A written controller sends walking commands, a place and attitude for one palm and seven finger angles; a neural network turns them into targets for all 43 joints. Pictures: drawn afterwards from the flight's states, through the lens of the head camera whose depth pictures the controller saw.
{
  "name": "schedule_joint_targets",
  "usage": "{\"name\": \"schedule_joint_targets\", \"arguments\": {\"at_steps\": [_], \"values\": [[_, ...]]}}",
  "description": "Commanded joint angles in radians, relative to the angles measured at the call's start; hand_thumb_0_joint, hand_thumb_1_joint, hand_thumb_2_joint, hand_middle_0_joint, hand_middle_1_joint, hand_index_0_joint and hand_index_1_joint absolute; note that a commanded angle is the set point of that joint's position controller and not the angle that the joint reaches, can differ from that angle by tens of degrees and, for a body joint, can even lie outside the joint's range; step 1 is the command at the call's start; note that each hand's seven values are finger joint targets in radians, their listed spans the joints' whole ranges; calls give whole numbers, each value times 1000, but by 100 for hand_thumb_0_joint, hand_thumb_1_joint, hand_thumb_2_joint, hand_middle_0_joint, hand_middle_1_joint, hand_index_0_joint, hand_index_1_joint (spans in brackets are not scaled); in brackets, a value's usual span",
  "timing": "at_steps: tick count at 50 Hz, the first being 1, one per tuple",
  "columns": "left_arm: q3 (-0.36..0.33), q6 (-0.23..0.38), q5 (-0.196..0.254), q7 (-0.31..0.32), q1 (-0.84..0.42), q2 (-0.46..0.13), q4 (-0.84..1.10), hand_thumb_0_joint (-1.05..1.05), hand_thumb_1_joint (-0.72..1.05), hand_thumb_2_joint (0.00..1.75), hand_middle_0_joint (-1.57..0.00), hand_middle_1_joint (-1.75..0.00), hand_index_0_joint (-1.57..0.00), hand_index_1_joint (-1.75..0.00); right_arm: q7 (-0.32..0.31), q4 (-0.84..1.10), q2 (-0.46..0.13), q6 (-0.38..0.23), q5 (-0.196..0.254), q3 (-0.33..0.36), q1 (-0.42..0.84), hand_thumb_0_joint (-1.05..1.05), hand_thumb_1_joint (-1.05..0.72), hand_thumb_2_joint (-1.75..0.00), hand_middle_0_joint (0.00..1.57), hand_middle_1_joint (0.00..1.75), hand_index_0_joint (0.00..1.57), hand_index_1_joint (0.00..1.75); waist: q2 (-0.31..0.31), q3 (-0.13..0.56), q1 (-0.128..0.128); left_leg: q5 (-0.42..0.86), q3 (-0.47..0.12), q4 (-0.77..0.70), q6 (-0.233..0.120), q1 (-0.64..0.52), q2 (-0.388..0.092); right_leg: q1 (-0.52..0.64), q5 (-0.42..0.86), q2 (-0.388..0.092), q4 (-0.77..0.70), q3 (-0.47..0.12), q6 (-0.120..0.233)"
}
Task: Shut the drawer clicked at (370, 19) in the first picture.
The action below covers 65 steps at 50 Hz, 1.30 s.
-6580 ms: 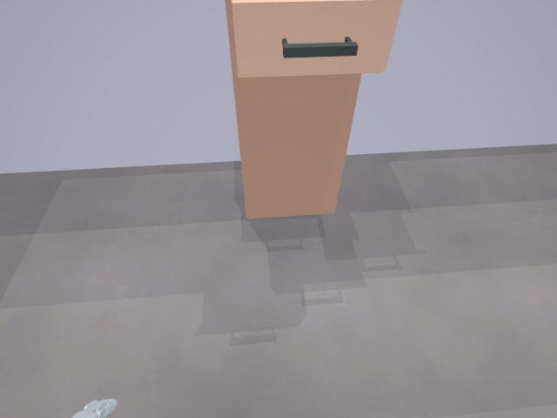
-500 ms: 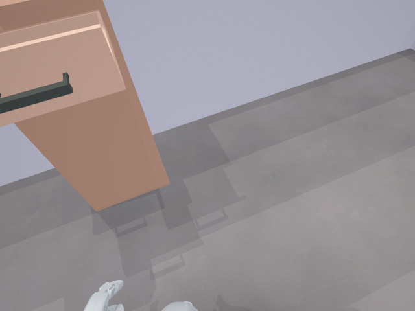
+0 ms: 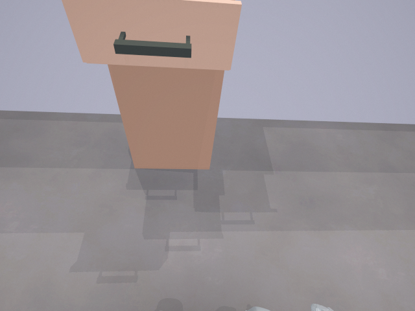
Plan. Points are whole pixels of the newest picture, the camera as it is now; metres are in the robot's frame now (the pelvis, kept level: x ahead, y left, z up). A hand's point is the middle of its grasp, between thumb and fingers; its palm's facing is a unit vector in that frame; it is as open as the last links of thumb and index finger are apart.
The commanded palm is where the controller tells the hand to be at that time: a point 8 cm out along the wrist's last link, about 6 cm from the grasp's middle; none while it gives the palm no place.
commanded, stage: turn to face it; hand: left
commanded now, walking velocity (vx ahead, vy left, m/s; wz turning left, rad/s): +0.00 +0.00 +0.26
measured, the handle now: (154, 43) +0.63 +0.20 +0.16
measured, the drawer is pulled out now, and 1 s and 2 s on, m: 0.25 0.25 0.25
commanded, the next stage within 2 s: take the last steps up to it in 0.14 s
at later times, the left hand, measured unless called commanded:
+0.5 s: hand out of the picture +0.01 +0.15 -0.15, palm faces +0.16 -0.96 -0.23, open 7.4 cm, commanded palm none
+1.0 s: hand out of the picture +0.01 +0.16 -0.17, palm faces +0.19 -0.98 -0.11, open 7.4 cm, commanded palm none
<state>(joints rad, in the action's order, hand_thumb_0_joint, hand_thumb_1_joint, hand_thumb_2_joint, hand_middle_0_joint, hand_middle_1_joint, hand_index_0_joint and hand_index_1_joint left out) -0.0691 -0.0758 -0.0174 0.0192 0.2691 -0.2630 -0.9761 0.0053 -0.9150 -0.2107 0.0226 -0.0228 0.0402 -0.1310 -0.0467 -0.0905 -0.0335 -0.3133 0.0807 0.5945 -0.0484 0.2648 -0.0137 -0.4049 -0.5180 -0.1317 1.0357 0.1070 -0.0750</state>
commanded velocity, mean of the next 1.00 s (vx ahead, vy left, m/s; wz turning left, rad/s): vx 0.23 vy -0.05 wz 0.05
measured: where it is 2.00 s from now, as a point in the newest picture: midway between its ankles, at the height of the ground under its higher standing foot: (195, 292)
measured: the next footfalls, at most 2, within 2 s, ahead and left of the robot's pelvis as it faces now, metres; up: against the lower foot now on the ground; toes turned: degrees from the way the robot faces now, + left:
right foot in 0.40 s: +0.02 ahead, -0.13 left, +0.00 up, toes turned +1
left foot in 0.90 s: +0.17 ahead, +0.14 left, +0.00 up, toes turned +15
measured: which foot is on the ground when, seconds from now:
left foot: down 0.00-0.40, up 0.42-0.88, down 0.90-1.00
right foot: up 0.00-0.38, down 0.40-0.90, up 0.92-1.00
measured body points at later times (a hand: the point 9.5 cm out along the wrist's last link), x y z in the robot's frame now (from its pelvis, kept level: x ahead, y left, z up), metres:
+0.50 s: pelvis +0.00 -0.04 +0.01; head -0.03 -0.07 +0.46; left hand +0.00 +0.20 -0.13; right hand +0.02 -0.27 -0.16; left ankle +0.00 +0.09 -0.68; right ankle -0.02 -0.13 -0.73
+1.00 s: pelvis +0.13 +0.03 +0.00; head +0.14 +0.05 +0.45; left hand +0.00 +0.21 -0.16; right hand +0.24 -0.18 -0.14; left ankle +0.14 +0.13 -0.73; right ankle +0.03 -0.10 -0.65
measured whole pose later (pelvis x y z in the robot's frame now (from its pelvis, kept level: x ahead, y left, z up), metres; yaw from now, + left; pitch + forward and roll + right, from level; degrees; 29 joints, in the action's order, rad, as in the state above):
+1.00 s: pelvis +0.13 +0.03 +0.00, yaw +5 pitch -1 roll +0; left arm -0.04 0.01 -0.02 0.00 0.46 -0.11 -1.19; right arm -0.02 -1.02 -0.12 -0.08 -0.02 0.05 -0.16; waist -0.04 -0.05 -0.03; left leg -0.30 0.17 0.59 -0.04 0.28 -0.06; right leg -0.29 -0.46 -0.06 1.09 0.05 0.02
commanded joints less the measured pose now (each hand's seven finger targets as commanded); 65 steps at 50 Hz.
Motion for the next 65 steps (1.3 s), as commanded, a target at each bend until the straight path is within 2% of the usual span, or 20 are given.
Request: {"name": "schedule_joint_targets", "arguments": {"at_steps": [1, 12, 16, 18, 19, 20, 21, 23, 25, 27, 35, 40, 43, 44, 45, 46, 49, 53, 60, 65], "values": [[-10, 41, 2, -6, -13, -62, 70, 0, 90, 90, -20, -30, -20, -30, -29, 36, -177, -20, 7, 36, -48, 0, -90, -90, 20, 30, 20, 30, 191, 131, 36, 658, -203, -239, -102, -178, -231, -116, 113, 5, 118, -73, -10], [2, 37, 3, 4, -75, -23, 84, 0, 90, 90, -20, -30, -20, -30, -26, -2, -155, -11, -2, 40, -104, 0, -90, -90, 20, 30, 20, 30, 190, 90, 62, 347, -324, -306, -135, -120, -232, -12, 70, 52, -180, -77, -1], [15, 61, -2, -5, -14, 5, 50, 0, 90, 90, -20, -30, -20, -30, -23, -27, -143, -17, -7, 41, -123, 0, -90, -90, 20, 30, 20, 30, 168, 124, 49, -27, -375, -329, -119, -54, -210, 145, 87, 98, -387, -51, 26], [16, 78, -7, -9, 83, 9, 8, 0, 90, 90, -20, -30, -20, -30, -22, -40, -118, -18, -1, 37, -110, 0, -90, -90, 20, 30, 20, 30, 105, 111, 3, -212, -323, -268, -66, 91, -147, 351, 194, 102, -618, -38, 37], [6, 87, -17, -6, 138, -36, -14, 0, 90, 90, -20, -30, -20, -30, -20, -41, -71, -19, 4, 31, -116, 0, -90, -90, 20, 30, 20, 30, -22, 91, -20, -267, -243, -113, -15, 240, -60, 469, 70, 10, -728, -157, 68], [-12, 90, -26, 2, 194, -115, -20, 0, 90, 90, -20, -30, -20, -30, -16, -10, -5, -22, 13, 15, -98, 0, -90, -90, 20, 30, 20, 30, -285, 44, -47, -259, -85, 151, 38, 416, 66, 476, -208, -218, -902, -495, 160], [-8, 88, -9, 8, 188, -137, -6, 0, 90, 90, -20, -30, -20, -30, -8, 14, -67, -16, -1, 28, -35, 0, -90, -90, 20, 30, 20, 30, -187, -43, -55, -246, -108, 290, 36, 436, 10, 317, -334, -315, -987, -579, 223], [-7, 108, -3, 12, 119, -76, -11, 0, 90, 90, -20, -30, -20, -30, 5, -17, -75, -14, -11, 40, -45, 0, -90, -90, 20, 30, 20, 30, -141, -108, -9, -111, -126, 418, 32, 431, -28, 218, -260, -247, -999, -517, 220], [13, 122, 0, 6, 86, -15, -16, 0, 90, 90, -20, -30, -20, -30, 12, -62, -53, -9, -11, 44, -113, 0, -90, -90, 20, 30, 20, 30, -51, -116, 38, 13, -96, 477, 48, 378, -49, 187, -55, -163, -953, -324, 189], [19, 132, 2, 4, 107, 5, -30, 0, 90, 90, -20, -30, -20, -30, 15, -89, -26, -7, -9, 45, -161, 0, -90, -90, 20, 30, 20, 30, -61, -100, 52, 86, -74, 503, 64, 354, -52, 186, 74, -115, -943, -213, 167], [22, 158, -7, 8, 269, 32, -124, 0, 90, 90, -20, -30, -20, -30, 15, -57, -13, -30, -6, 40, -31, 0, -90, -90, 20, 30, 20, 30, -74, -65, 1, 101, -41, 343, 77, 442, -103, 369, 297, -136, -900, -209, 228], [16, 147, -15, 11, 298, 20, -163, 0, 90, 90, -20, -30, -20, -30, 16, -46, 34, -59, 1, 22, 32, 0, -90, -90, 20, 30, 20, 30, -110, -43, -19, 16, 27, 93, 45, 257, -66, 358, 527, -135, -796, -168, 227], [12, 140, -2, 5, 267, 20, -169, 0, 90, 90, -20, -30, -20, -30, -4, -122, 1, -82, -6, 29, -181, 0, -90, -90, 20, 30, 20, 30, -24, 69, 78, 116, 79, -118, 19, -120, 4, 270, 686, -51, -510, -83, 180], [17, 141, 6, 0, 294, 57, -164, 0, 90, 90, -20, -30, -20, -30, -17, -161, -81, -92, -11, 48, -321, 0, -90, -90, 20, 30, 20, 30, 126, 190, 130, 156, -102, -150, -24, -386, -150, 114, 545, 9, -274, -40, 135], [31, 143, 14, -9, 291, 104, -138, 0, 90, 90, -20, -30, -20, -30, -28, -185, -182, -94, -11, 70, -435, 0, -90, -90, 20, 30, 20, 30, 331, 263, 149, 264, -456, -233, -128, -552, -421, -139, 16, 115, -2, 21, 89], [27, 133, 6, -4, 224, 63, -102, 0, 90, 90, -20, -30, -20, -30, -34, -185, -215, -79, 1, 70, -463, 0, -90, -90, 20, 30, 20, 30, 248, 241, 159, 240, -533, -295, -174, -502, -481, -186, -61, 100, 142, -74, 109], [11, 121, -6, -19, 112, 77, -104, 0, 90, 90, -20, -30, -20, -30, -38, -145, -72, -89, -3, 40, -250, 0, -90, -90, 20, 30, 20, 30, 144, -3, 93, 208, -309, -373, -135, -173, -386, -212, 138, 0, 216, -107, 96], [6, 93, -12, -29, 151, 116, -100, 0, 90, 90, -20, -30, -20, -30, -37, -131, -13, -109, 0, 24, -212, 0, -90, -90, 20, 30, 20, 30, 148, -10, 25, 354, -88, -395, -89, -63, -291, -137, 259, -4, 107, -80, 64], [5, 79, -8, -42, -47, 65, -4, 0, 90, 90, -20, -30, -20, -30, -31, -128, -63, -99, -4, 31, -231, 0, -90, -90, 20, 30, 20, 30, 186, -63, 40, 417, -26, -396, -96, -132, -273, -185, 360, -6, -193, -40, 52], [2, 94, -4, -42, -98, 42, 22, 0, 90, 90, -20, -30, -20, -30, -30, -140, -103, -80, -13, 44, -242, 0, -90, -90, 20, 30, 20, 30, 158, -22, 50, 443, -37, -286, -79, -152, -290, 0, 309, 47, -407, 4, 83]]}}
